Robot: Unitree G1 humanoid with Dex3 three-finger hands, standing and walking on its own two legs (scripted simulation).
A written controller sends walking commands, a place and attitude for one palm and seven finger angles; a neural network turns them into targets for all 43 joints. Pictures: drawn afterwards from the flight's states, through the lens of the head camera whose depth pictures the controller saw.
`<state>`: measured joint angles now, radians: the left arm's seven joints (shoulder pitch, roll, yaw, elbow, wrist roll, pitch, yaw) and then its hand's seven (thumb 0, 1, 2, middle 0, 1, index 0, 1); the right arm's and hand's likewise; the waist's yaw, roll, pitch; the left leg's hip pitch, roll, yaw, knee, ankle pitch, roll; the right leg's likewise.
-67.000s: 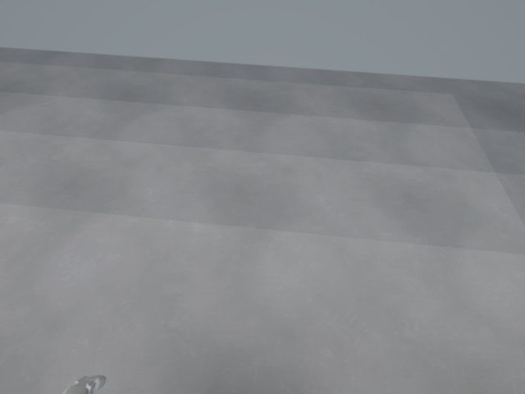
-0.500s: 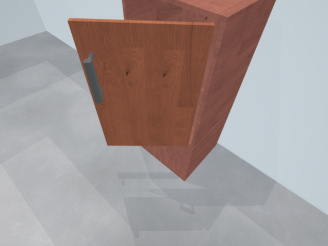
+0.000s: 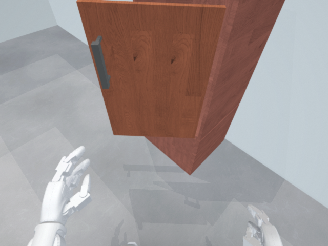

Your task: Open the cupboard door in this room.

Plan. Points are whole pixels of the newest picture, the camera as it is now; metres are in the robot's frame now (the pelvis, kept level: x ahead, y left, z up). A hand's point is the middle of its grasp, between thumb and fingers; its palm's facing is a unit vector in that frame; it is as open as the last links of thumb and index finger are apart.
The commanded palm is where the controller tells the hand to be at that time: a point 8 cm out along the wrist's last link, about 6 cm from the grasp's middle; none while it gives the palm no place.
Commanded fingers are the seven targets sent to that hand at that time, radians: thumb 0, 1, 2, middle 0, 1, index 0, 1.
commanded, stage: raise the hand with hooked fingers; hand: left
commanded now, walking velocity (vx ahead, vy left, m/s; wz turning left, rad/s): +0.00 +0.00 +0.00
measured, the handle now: (102, 63) +0.62 +0.23 +0.11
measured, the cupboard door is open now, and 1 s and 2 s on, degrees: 42 42 42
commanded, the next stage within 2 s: move the hooked fingers beside the handle in 1.84 s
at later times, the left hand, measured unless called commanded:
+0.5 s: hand (69, 196) +0.22 +0.22 +0.04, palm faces +0.01 -1.00 -0.05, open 10.6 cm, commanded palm +0.19 +0.27 +0.05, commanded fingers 0.00 -0.01 0.51 -0.27 -0.88 -0.27 -0.88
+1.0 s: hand (43, 171) +0.25 +0.27 +0.09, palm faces +0.03 -1.00 -0.05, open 13.5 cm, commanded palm +0.23 +0.32 +0.10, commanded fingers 0.00 -0.50 0.30 -0.30 -1.20 -0.30 -1.20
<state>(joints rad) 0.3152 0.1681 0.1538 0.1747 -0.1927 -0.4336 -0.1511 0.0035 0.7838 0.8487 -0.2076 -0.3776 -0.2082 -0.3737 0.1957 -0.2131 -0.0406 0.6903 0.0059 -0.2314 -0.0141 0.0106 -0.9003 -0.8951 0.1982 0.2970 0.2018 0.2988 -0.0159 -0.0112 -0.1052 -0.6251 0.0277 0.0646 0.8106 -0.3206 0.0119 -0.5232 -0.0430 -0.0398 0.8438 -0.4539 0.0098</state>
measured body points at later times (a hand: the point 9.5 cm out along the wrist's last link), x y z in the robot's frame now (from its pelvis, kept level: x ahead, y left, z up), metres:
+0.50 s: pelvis -0.02 -0.02 -0.02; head +0.02 -0.01 +0.42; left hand +0.21 +0.27 +0.04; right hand +0.13 -0.25 -0.11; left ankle +0.05 +0.11 -0.70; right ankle -0.02 -0.12 -0.70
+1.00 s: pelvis +0.00 +0.01 +0.00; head +0.02 +0.02 +0.45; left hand +0.24 +0.32 +0.09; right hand +0.18 -0.21 -0.06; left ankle +0.05 +0.11 -0.70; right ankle -0.02 -0.12 -0.70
